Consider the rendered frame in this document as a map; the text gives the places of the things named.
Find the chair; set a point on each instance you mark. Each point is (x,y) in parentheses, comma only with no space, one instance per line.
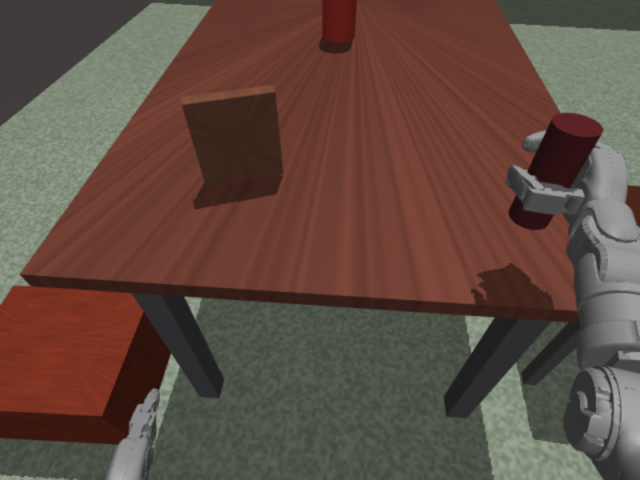
(565,341)

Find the table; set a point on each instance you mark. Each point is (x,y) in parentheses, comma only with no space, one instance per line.
(395,150)

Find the right robot arm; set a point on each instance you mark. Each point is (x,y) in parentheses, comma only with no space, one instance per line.
(602,417)

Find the right robot hand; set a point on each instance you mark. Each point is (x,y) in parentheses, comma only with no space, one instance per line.
(603,176)

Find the left robot hand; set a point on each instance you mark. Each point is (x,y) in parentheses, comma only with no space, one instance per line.
(133,456)

